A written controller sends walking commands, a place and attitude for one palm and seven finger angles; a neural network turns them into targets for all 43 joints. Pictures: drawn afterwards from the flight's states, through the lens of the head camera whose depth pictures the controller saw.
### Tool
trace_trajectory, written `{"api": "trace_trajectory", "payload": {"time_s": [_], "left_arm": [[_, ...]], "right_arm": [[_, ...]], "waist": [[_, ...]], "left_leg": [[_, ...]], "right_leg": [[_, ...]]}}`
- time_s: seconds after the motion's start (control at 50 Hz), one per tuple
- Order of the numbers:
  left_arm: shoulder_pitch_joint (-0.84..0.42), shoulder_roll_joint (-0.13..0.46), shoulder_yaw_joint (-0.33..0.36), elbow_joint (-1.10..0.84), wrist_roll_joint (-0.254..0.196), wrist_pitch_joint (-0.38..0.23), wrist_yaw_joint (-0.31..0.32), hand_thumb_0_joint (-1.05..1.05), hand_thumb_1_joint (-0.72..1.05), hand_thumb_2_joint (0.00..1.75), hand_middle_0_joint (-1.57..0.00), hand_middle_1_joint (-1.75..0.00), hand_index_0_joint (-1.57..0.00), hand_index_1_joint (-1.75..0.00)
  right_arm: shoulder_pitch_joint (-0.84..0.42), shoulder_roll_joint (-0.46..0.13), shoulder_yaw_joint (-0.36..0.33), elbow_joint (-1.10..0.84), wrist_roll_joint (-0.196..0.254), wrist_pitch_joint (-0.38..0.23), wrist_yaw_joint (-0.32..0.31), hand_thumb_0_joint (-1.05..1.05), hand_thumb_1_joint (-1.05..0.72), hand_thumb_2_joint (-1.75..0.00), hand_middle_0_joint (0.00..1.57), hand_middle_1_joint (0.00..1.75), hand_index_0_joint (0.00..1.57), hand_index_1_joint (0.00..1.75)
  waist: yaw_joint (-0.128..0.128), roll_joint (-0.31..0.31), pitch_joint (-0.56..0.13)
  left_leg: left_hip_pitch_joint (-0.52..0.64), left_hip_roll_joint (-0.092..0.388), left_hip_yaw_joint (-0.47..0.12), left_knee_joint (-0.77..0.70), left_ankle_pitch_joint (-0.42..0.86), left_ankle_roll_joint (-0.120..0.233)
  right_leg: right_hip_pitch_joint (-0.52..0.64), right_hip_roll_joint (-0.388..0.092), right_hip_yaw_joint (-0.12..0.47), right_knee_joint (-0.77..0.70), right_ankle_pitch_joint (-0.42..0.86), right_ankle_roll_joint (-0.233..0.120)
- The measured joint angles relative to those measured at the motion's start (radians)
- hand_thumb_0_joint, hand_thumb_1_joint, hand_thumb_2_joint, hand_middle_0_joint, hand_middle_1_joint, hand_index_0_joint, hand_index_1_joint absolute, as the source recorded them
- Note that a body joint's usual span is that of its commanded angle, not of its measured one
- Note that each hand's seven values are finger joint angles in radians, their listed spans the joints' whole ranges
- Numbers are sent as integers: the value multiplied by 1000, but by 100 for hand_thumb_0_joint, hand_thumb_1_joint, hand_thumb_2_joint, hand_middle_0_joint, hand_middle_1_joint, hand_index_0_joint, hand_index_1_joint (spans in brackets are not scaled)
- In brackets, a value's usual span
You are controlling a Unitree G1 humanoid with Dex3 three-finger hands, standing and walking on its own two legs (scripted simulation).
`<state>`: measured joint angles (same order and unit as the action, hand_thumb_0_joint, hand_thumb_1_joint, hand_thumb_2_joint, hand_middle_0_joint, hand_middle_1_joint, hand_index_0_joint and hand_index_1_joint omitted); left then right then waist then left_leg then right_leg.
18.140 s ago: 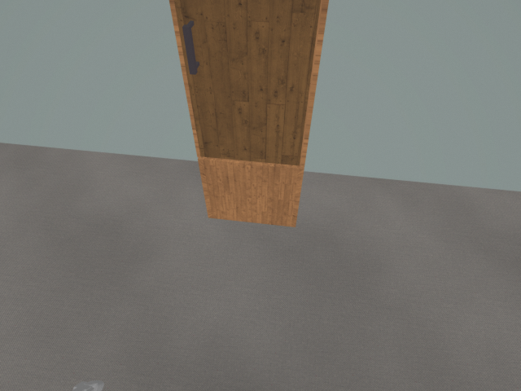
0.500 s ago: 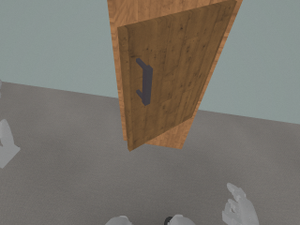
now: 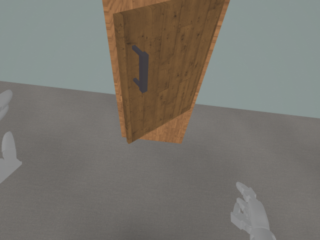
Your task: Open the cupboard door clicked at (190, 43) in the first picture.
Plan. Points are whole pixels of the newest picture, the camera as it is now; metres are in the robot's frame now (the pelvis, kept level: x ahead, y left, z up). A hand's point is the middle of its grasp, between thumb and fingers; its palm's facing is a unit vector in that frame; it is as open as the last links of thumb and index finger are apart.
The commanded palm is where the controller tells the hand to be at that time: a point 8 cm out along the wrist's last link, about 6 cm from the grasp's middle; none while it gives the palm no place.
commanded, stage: stop stepping back and stand still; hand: left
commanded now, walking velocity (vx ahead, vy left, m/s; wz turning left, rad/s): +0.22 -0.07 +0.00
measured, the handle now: (139, 70) +0.55 +0.10 +0.09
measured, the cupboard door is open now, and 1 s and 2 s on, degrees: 42 42 42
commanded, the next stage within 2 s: let the arm hang, fingers relaxed in 0.98 s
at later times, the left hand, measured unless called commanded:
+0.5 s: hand out of the picture +0.12 +0.26 +0.16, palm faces +0.46 -0.77 -0.45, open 7.4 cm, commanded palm +0.06 +0.29 +0.18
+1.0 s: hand out of the picture +0.12 +0.27 +0.16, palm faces +0.41 -0.78 -0.47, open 7.4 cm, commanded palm +0.06 +0.31 +0.18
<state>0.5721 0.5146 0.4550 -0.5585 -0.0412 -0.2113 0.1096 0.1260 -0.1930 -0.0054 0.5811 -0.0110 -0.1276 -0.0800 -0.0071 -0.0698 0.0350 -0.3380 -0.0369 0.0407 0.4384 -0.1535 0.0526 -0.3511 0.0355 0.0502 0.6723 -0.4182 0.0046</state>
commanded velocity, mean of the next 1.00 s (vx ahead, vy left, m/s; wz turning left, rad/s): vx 0.09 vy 0.01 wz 0.00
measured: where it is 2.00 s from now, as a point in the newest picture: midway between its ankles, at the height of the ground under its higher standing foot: outside the picture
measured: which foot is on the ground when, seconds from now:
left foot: down 0.00-0.18, up 0.20-0.38, down 0.40-1.00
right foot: down 0.00-1.00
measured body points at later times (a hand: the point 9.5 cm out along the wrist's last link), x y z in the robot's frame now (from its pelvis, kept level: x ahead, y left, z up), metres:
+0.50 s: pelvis -0.07 -0.01 -0.01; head -0.10 +0.00 +0.44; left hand +0.09 +0.30 +0.19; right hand +0.07 -0.26 -0.09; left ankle -0.07 +0.12 -0.74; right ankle -0.05 -0.11 -0.74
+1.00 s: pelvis -0.08 +0.01 +0.00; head -0.07 +0.01 +0.45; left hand +0.09 +0.31 +0.18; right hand +0.10 -0.22 -0.08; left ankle -0.07 +0.12 -0.74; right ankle -0.05 -0.11 -0.74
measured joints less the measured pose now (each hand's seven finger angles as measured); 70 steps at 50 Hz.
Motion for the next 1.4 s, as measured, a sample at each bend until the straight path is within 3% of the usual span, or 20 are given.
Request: {"api": "trace_trajectory", "payload": {"time_s": [0.08,0.16,0.22,0.26,0.3,0.34,0.4,0.44,0.52,0.64,0.74,0.88,1.08,1.12,1.2,1.26,1.32,1.4], "left_arm": [[47,-24,-13,-11,-1,28,20,1,89,90,-22,-30,-21,-30],[62,-41,-18,18,8,41,39,1,89,90,-22,-30,-21,-30],[19,-74,-35,61,11,48,37,1,89,90,-22,-30,-21,-30],[-4,-98,-50,79,12,47,34,1,89,90,-22,-30,-21,-30],[-29,-122,-65,99,16,45,35,1,89,90,-22,-30,-21,-30],[-51,-139,-77,115,24,39,38,1,89,90,-22,-30,-21,-30],[-65,-150,-84,119,30,29,44,1,89,90,-22,-30,-21,-30],[-69,-138,-73,122,27,19,45,1,89,90,-22,-30,-21,-30],[-28,-104,-37,133,26,4,40,1,89,90,-22,-30,-21,-30],[-48,-116,-42,142,23,-9,31,1,89,90,-21,-30,-21,-30],[-50,-139,-58,134,23,-8,24,1,89,90,-22,-30,-21,-30],[-57,-117,-48,144,24,-14,21,1,89,90,-22,-30,-21,-30],[-35,-134,-66,129,20,-11,16,1,89,90,-22,-30,-21,-30],[-110,-115,-128,271,45,-3,-22,1,89,90,-21,-30,-21,-30],[-290,-150,-294,773,69,166,-92,0,90,90,-20,-30,-20,-30],[-338,-206,-380,1098,77,244,-112,0,91,90,-20,-29,-20,-29],[-339,-266,-446,1321,71,271,-122,1,91,90,-20,-29,-20,-29],[-313,-329,-475,1510,61,268,-113,1,94,90,-21,-29,-20,-29]], "right_arm": [[51,-2,8,-2,0,-36,8,1,-90,-90,20,30,20,30],[102,6,26,13,-4,-22,0,1,-90,-90,20,30,20,30],[104,-7,24,46,-12,3,1,1,-90,-90,20,30,20,30],[116,-11,20,80,-10,12,1,1,-90,-90,20,30,20,30],[138,-15,17,102,-7,16,-1,1,-90,-90,20,30,20,30],[160,-20,15,111,-6,10,-8,1,-90,-90,20,30,20,30],[183,-46,8,97,-8,-11,-20,1,-90,-90,20,30,20,30],[169,-47,0,97,-5,-16,-24,1,-90,-90,20,30,20,30],[161,-31,6,81,-2,-24,-19,1,-90,-90,20,30,20,30],[150,-21,14,83,-2,-36,-2,1,-90,-90,20,30,20,30],[132,-13,18,89,-3,-33,1,1,-90,-90,20,30,20,30],[101,6,30,54,-1,-39,6,1,-90,-90,20,30,20,30],[69,-16,15,36,0,-20,4,1,-90,-90,20,30,20,30],[59,-48,-3,87,5,-32,41,1,-90,-90,20,30,20,30],[5,-110,-11,213,-6,63,77,1,-90,-90,20,30,20,30],[1,-109,-7,273,-12,102,82,1,-90,-90,20,30,20,30],[26,-98,-2,323,-17,125,83,1,-90,-90,20,30,20,30],[75,-76,6,406,-15,148,78,1,-90,-90,20,30,20,30]], "waist": [[-5,21,-1],[-3,15,-37],[10,42,-35],[25,42,-52],[27,33,-77],[20,24,-97],[-5,50,-111],[-16,45,-90],[-22,40,-83],[-6,62,-64],[2,52,-47],[5,52,-23],[13,77,-13],[13,98,-36],[11,136,-66],[-7,127,-49],[-20,95,-16],[-12,62,24]], "left_leg": [[30,10,-13,-62,56,-6],[21,2,-13,-71,56,-25],[-44,14,-29,91,-78,-49],[-84,18,-35,278,-140,-55],[-76,28,-23,349,-171,-51],[-23,43,-8,292,-194,-37],[91,72,-22,90,-201,-14],[92,62,-20,85,-121,-40],[98,54,3,96,-120,-60],[70,65,-2,142,-141,-49],[100,47,11,105,-128,-48],[116,39,15,52,-97,-42],[108,49,13,27,-78,-39],[62,39,-6,61,-82,-34],[8,13,-14,124,-102,-22],[18,14,-13,135,-107,-27],[44,18,-15,121,-101,-33],[73,30,-22,74,-75,-39]], "right_leg": [[19,2,-41,31,-13,10],[131,-19,-73,-159,-10,-11],[137,-5,-88,-217,166,-54],[129,-2,-82,-211,186,-64],[125,-8,-81,-211,182,-62],[117,-17,-85,-201,178,-58],[88,-14,-109,-151,156,-49],[77,-28,-108,-112,141,-40],[74,-37,-84,-96,138,-32],[69,-26,-89,-98,143,-36],[84,-43,-75,-110,147,-18],[95,-50,-71,-152,172,-10],[107,-39,-74,-221,216,-8],[72,-50,-93,-191,207,-5],[8,-79,-100,-92,160,2],[15,-78,-98,-76,151,-3],[41,-73,-101,-90,157,-9],[78,-60,-108,-152,191,-14]]}}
